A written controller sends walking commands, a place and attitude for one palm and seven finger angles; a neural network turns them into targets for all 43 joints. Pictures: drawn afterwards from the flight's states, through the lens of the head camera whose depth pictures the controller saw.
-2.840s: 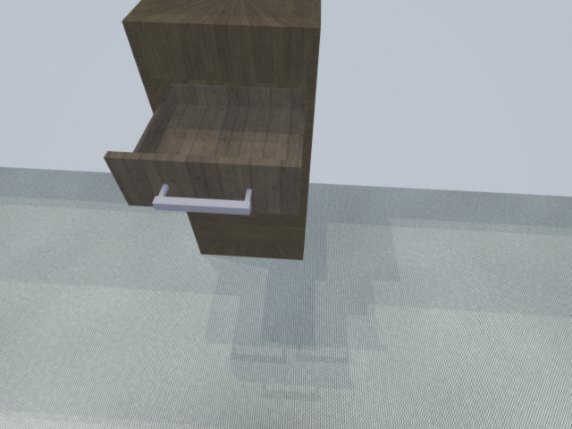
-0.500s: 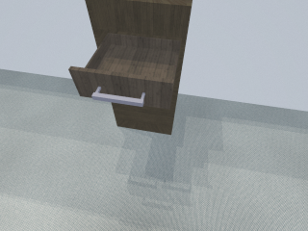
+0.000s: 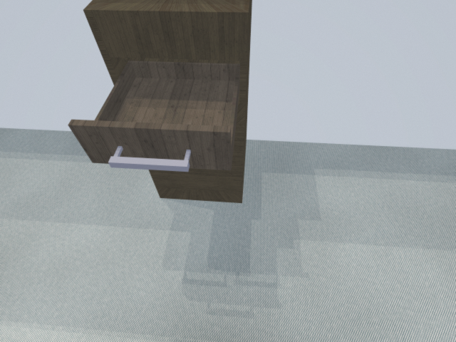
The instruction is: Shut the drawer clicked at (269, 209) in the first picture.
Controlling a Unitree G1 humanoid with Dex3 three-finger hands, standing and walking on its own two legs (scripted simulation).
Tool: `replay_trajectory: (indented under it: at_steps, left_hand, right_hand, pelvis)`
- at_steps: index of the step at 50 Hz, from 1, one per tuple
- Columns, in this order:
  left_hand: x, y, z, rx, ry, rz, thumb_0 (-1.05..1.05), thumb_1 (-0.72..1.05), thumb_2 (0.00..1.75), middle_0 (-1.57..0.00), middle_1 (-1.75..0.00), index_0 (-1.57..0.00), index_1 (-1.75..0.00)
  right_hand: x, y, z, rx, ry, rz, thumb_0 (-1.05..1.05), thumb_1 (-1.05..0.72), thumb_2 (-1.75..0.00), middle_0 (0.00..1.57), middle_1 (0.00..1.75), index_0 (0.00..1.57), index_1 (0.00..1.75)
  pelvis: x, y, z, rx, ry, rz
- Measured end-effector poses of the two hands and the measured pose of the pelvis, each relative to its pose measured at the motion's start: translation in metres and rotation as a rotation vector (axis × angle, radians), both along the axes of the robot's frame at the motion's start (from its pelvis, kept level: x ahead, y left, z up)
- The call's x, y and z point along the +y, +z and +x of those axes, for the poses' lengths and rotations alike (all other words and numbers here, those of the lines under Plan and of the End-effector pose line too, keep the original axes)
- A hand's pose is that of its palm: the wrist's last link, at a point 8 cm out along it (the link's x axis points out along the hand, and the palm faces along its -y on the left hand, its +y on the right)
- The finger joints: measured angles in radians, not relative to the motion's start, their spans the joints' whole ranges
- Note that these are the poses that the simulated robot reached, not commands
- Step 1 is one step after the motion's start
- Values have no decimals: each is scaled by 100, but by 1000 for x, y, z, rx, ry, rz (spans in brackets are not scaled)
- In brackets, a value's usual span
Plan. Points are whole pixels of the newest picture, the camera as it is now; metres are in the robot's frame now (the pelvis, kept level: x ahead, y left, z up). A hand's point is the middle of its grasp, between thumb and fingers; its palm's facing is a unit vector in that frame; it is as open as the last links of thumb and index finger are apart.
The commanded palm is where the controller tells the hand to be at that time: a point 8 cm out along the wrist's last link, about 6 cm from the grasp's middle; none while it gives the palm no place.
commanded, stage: take the last steps up to it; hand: left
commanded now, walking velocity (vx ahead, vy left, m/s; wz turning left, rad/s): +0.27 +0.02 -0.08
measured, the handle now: (151, 157) +0.52 +0.22 -0.05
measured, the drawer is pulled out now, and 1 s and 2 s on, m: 0.29 0.29 0.29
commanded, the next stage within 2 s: come to a stop and stand still in 0.36 s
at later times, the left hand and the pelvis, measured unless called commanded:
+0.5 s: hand out of the picture +0.14 +0.16 -0.18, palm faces +0.03 -0.99 -0.17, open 7.4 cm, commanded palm none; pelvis +0.14 -0.01 -0.01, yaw -3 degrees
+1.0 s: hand (152, 278) +0.27 +0.20 -0.19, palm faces +0.03 -0.97 -0.26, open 7.4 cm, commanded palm none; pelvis +0.21 -0.01 -0.01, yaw -1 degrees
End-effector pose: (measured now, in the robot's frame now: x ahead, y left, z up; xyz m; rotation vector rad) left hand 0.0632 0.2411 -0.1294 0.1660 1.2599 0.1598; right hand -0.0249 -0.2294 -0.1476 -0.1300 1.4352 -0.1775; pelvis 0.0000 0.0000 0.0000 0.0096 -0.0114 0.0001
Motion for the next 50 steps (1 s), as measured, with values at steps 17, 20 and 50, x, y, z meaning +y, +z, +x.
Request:
replay_trajectory:
  at_steps: [17, 20, 50]
  left_hand:
    - [-35, -20, -16, 283, 95, -70, 0, 90, 90, -20, -30, -20, -30]
    - [-32, -31, 3, 306, 70, -72, 1, 90, 90, -20, -30, -20, -30]
    - [4, -25, 203, 65, 21, 44, 0, 90, 90, -21, -30, -20, -30]
  right_hand:
    - [-8, 5, 186, -196, 33, -18, 0, -91, -90, 19, 30, 20, 30]
    - [-2, 1, 213, -249, 37, -27, 0, -91, -90, 19, 30, 20, 30]
    - [-34, 10, 302, -163, 51, -104, 0, -91, -90, 19, 30, 20, 30]
  pelvis:
    - [-6, -5, 105, -9, -39, -10]
    - [-4, -14, 120, -22, -59, 5]
    - [-7, -10, 206, -6, -15, 0]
